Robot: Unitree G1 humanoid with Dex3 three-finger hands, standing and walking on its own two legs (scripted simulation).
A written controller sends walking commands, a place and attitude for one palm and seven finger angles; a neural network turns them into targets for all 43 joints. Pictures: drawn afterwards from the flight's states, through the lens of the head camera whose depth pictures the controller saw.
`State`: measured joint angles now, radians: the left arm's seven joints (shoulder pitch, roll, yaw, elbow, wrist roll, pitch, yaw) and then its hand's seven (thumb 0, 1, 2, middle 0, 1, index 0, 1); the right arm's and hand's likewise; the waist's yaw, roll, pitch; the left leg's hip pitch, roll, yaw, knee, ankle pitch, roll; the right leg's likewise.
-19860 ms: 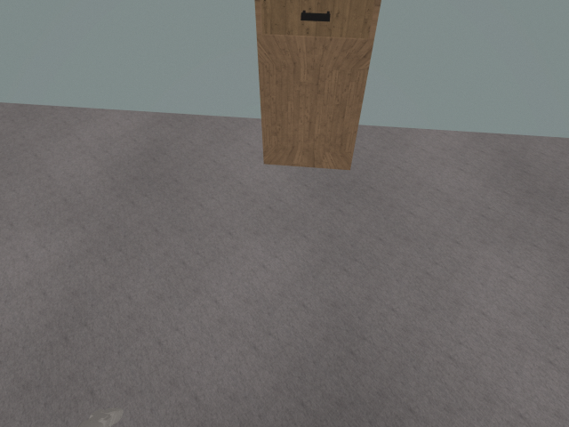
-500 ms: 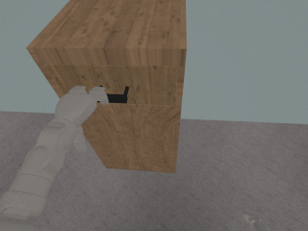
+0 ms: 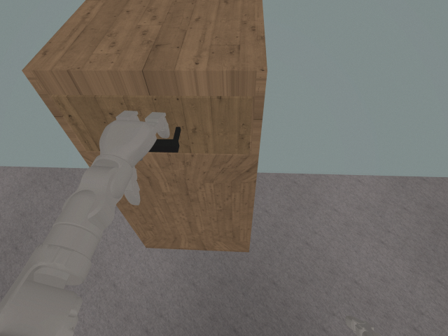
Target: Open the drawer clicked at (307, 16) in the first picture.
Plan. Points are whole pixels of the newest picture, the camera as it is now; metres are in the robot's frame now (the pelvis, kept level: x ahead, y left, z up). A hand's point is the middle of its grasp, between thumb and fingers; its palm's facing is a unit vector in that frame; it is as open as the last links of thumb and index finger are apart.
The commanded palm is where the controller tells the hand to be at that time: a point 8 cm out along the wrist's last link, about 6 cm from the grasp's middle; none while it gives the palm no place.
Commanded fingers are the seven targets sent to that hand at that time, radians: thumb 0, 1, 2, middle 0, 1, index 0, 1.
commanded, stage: move the hooked fingers above the handle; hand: left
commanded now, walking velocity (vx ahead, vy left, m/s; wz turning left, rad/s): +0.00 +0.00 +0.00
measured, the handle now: (155, 138) +0.52 +0.20 +0.02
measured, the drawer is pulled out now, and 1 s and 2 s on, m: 0.00 0.00 0.00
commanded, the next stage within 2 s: none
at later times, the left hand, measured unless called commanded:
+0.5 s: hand (165, 133) +0.48 +0.16 +0.08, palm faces +0.03 -0.03 -1.00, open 13.8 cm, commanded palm +0.46 +0.20 +0.13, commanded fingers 0.00 -0.50 0.30 -0.30 -1.20 -0.30 -1.20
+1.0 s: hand (142, 147) +0.45 +0.20 +0.06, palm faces -0.12 +0.01 -0.99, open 13.8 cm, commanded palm +0.46 +0.21 +0.13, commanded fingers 0.00 -0.50 0.30 -0.30 -1.20 -0.30 -1.20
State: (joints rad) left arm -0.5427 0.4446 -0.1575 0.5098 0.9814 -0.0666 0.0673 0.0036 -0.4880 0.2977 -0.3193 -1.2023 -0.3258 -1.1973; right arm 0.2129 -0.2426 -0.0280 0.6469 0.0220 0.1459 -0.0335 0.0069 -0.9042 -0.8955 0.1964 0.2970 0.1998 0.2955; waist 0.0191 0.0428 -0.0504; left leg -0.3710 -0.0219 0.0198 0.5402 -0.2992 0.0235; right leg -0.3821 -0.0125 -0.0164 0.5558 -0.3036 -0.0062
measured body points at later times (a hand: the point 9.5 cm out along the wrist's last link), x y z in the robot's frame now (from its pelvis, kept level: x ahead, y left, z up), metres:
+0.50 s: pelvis +0.00 -0.02 -0.01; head +0.07 -0.04 +0.43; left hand +0.47 +0.16 +0.13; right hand +0.03 -0.30 -0.15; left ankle -0.02 +0.10 -0.73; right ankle -0.02 -0.12 -0.73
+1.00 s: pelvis -0.01 -0.02 -0.01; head +0.07 -0.03 +0.43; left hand +0.45 +0.20 +0.12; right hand +0.03 -0.31 -0.13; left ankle -0.02 +0.10 -0.73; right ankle -0.02 -0.12 -0.73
